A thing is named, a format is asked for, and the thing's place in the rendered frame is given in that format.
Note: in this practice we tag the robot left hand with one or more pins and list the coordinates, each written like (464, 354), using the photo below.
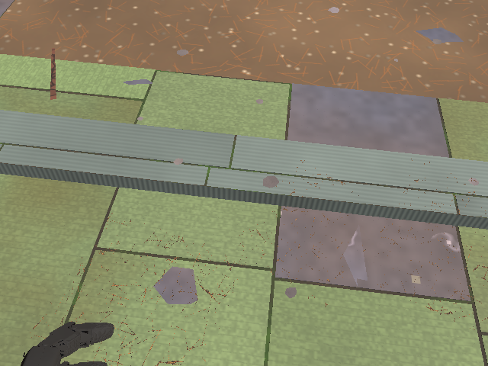
(65, 340)

